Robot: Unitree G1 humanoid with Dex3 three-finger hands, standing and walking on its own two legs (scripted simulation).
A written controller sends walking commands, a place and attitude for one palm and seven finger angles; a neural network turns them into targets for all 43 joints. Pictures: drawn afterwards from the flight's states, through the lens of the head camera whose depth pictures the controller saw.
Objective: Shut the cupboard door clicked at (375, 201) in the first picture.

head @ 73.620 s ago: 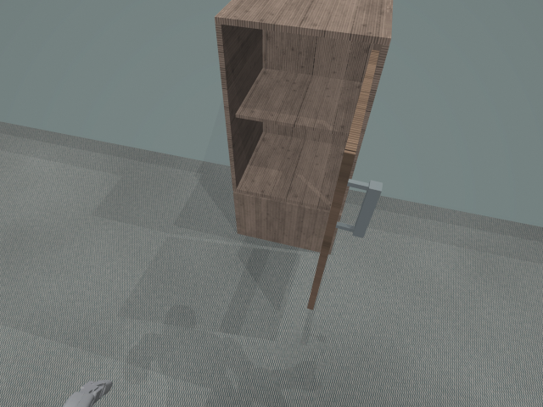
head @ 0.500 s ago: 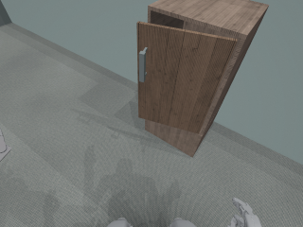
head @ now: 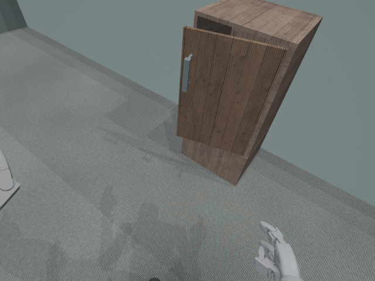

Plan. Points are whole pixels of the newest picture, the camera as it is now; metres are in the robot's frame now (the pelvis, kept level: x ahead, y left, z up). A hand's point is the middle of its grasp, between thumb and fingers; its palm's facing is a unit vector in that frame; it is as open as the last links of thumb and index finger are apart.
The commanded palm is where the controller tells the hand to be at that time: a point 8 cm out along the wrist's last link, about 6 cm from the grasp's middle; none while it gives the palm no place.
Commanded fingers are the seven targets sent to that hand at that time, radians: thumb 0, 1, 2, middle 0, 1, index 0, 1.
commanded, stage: stop stepping back and stand still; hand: left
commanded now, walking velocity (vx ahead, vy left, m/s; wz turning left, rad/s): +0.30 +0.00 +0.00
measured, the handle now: (187, 73) +0.90 +0.08 -0.03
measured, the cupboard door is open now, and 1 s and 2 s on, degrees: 17 17 17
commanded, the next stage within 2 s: let the arm hang, fingers relaxed in 1.16 s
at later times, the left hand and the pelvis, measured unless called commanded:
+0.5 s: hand (29, 216) +0.16 +0.25 +0.17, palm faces +0.39 -0.78 -0.48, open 7.5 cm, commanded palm +0.09 +0.29 +0.18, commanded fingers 0.00 0.90 0.90 -0.20 -0.30 -0.20 -0.30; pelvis -0.06 -0.01 -0.01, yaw -3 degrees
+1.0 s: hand (45, 182) +0.21 +0.25 +0.17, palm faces +0.37 -0.81 -0.46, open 7.5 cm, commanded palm +0.14 +0.30 +0.18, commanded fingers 0.00 0.90 0.90 -0.20 -0.30 -0.20 -0.30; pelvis -0.02 +0.00 +0.00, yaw -4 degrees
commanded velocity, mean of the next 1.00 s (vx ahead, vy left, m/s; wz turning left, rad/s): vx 0.07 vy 0.00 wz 0.00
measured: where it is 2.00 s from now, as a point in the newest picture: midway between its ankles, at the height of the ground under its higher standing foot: outside the picture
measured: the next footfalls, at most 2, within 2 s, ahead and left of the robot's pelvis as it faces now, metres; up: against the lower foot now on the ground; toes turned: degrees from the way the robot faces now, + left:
right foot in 0.06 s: -0.02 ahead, -0.08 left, +0.00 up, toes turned -7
left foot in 0.30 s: +0.02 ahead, +0.13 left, +0.00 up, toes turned +5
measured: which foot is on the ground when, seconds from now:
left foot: down 0.00-0.06, up 0.08-0.28, down 0.30-0.52, up 0.54-0.80, down 0.82-1.00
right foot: up 0.00-0.04, down 0.06-1.00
